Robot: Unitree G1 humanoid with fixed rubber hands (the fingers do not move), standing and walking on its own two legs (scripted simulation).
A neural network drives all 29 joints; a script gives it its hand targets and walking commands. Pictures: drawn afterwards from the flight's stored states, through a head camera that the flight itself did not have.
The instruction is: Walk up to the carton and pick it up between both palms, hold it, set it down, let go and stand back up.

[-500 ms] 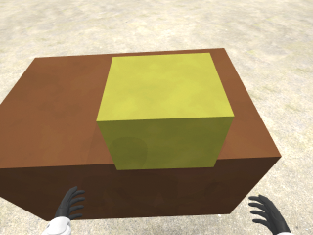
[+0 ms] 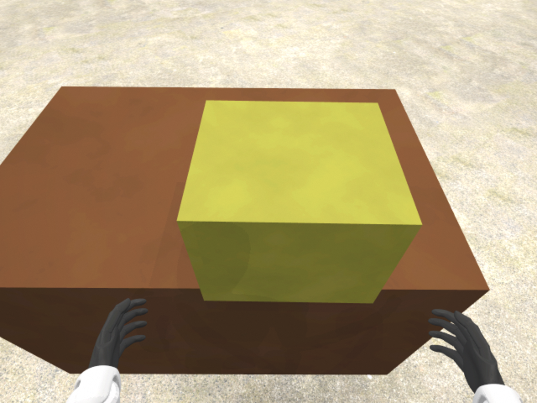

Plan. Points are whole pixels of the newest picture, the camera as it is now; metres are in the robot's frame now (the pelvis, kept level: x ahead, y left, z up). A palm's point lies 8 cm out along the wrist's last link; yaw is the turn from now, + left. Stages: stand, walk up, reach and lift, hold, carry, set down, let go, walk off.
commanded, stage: reach and lift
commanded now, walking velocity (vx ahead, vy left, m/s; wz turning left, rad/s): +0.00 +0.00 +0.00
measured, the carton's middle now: (290, 202) +0.44 -0.02 +0.02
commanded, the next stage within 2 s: none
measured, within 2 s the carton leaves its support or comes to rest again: neither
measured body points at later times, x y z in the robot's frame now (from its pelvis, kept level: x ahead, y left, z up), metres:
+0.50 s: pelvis +0.01 +0.03 +0.00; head +0.01 +0.05 +0.45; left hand +0.26 +0.23 +0.01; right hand +0.24 -0.29 +0.03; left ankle -0.06 +0.13 -0.74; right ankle +0.05 -0.12 -0.74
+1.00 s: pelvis +0.00 +0.01 +0.00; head +0.03 +0.01 +0.45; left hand +0.32 +0.24 +0.07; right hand +0.32 -0.30 +0.08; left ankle -0.06 +0.13 -0.74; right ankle +0.05 -0.12 -0.74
